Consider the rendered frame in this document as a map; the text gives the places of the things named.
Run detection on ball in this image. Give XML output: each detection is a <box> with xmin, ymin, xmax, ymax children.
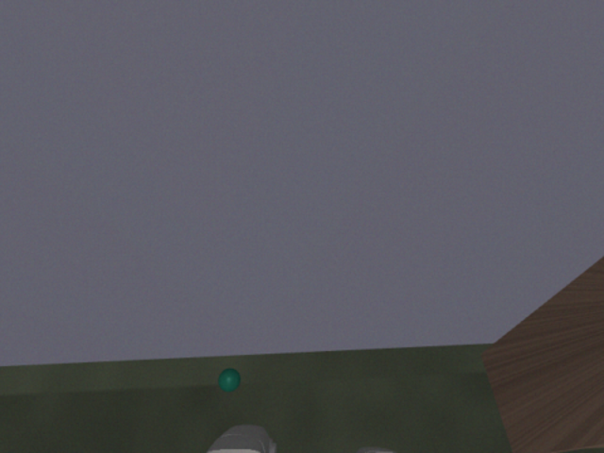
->
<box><xmin>218</xmin><ymin>368</ymin><xmax>241</xmax><ymax>392</ymax></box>

